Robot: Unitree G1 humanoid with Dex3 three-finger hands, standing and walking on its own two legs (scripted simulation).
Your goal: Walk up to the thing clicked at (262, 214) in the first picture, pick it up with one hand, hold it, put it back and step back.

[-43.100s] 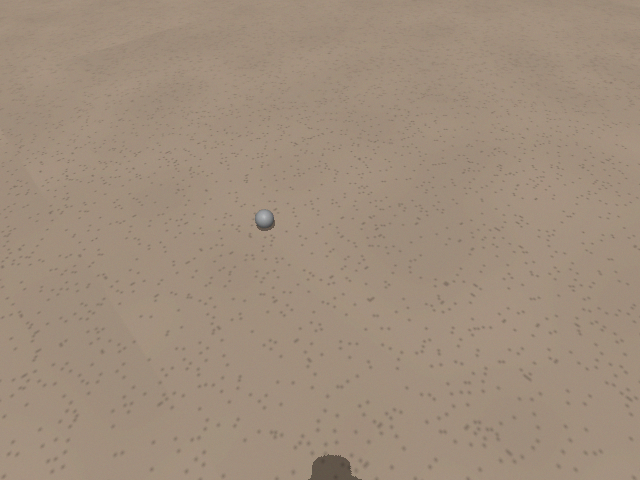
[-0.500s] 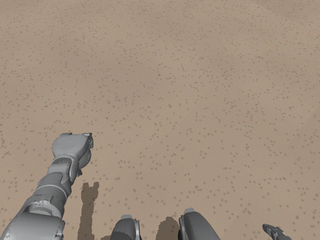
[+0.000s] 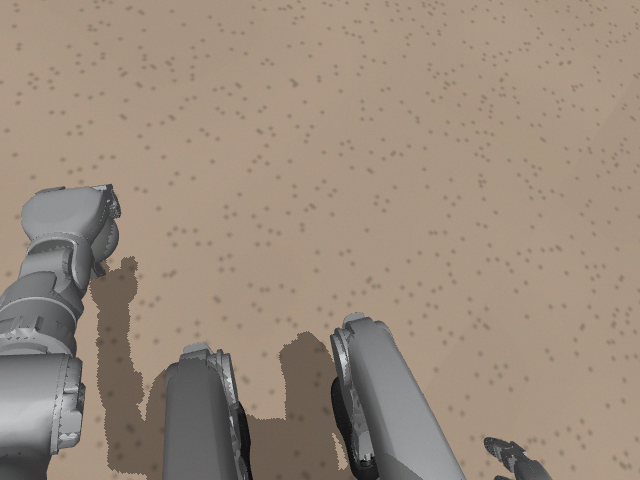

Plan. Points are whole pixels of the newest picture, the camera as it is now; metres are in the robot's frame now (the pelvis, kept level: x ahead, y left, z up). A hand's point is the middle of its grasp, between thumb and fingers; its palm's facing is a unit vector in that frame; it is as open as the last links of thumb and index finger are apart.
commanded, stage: crouch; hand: left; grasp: from above
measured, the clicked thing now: (84, 235) +0.48 +0.25 -0.15
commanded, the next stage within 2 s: lower in 1.00 s
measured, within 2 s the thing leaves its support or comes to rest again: neither
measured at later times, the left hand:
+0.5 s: hand (108, 245) +0.49 +0.26 -0.25, palm faces -0.46 -0.03 -0.89, open 9.9 cm
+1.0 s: hand (115, 244) +0.51 +0.26 -0.30, palm faces -0.46 -0.03 -0.89, open 9.9 cm
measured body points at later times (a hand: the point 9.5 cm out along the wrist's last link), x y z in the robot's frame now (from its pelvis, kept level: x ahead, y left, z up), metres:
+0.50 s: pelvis +0.00 +0.00 -0.09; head +0.25 +0.05 +0.28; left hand +0.51 +0.25 -0.20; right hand +0.03 -0.28 -0.20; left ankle +0.08 +0.12 -0.45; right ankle +0.08 -0.13 -0.45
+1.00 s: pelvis -0.01 +0.00 -0.14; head +0.25 +0.05 +0.22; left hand +0.53 +0.26 -0.25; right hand +0.00 -0.27 -0.23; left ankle +0.08 +0.12 -0.45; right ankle +0.08 -0.13 -0.45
